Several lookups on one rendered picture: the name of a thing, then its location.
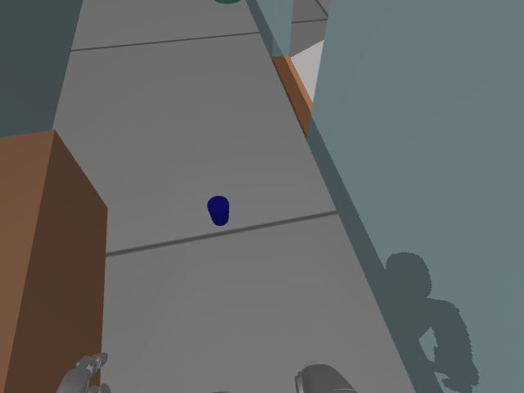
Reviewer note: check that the left robot hand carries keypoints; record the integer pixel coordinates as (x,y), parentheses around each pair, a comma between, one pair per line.
(78,378)

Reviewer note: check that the cup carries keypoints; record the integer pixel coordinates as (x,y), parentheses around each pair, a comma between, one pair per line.
(218,207)

